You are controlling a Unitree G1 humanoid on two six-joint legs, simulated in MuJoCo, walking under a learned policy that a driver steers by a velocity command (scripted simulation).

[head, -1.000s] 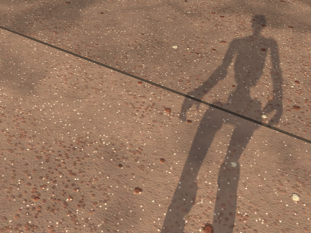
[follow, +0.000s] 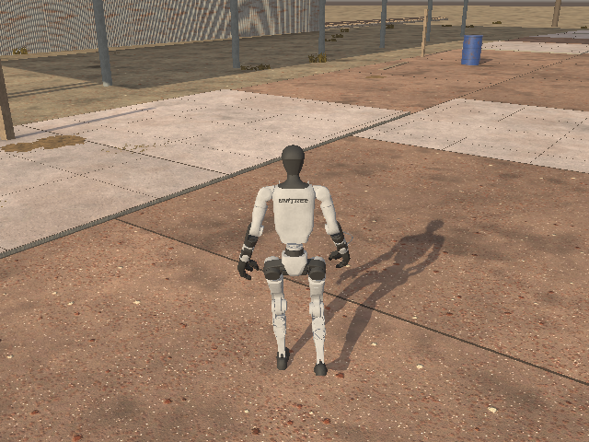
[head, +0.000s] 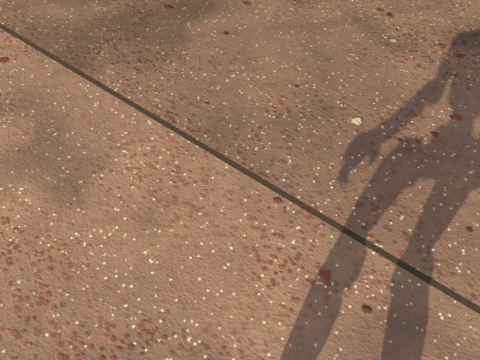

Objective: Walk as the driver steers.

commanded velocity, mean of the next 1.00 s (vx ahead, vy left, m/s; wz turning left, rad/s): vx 0.50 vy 0.00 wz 0.14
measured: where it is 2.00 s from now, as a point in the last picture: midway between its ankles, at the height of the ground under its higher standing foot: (252, 167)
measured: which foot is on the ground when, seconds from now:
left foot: down 0.00-0.40, up 0.42-0.90, down 0.92-1.00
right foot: up 0.00-0.36, down 0.38-0.92, up 0.94-1.00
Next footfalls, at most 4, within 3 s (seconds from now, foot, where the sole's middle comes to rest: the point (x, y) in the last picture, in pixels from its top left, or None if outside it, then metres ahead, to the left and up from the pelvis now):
0.38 right None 0.40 -0.13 -0.77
0.92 left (200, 280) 0.67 0.14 -0.77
1.46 right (278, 200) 0.96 -0.10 -0.77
2.00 left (233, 123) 1.31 0.06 -0.77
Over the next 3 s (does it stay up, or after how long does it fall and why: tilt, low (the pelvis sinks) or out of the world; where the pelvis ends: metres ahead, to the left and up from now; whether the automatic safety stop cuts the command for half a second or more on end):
stays up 1.53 -0.04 0.01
